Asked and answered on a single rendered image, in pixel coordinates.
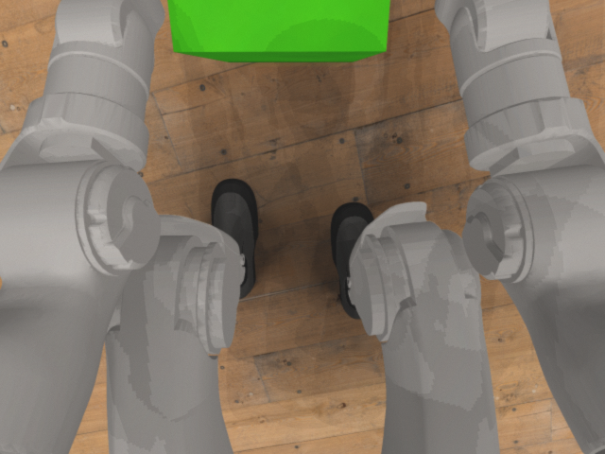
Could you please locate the carton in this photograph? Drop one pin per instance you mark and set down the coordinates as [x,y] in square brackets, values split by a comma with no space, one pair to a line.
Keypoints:
[279,30]

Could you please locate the robot left upper arm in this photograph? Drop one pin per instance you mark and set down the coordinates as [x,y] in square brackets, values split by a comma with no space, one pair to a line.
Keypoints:
[70,235]

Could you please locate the right robot shin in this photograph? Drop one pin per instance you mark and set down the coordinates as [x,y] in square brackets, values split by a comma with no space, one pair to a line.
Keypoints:
[409,212]

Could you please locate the robot left forearm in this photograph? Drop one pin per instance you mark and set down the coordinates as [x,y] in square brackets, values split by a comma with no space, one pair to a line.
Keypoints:
[97,86]

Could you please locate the left robot foot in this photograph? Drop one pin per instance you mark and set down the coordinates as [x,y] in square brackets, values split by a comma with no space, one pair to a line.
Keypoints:
[234,211]

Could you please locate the robot right forearm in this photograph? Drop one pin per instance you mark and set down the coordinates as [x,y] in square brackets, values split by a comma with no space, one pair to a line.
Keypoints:
[508,64]

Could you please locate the robot right upper arm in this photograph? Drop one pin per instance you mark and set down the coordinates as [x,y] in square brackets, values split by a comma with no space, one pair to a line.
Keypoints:
[542,235]

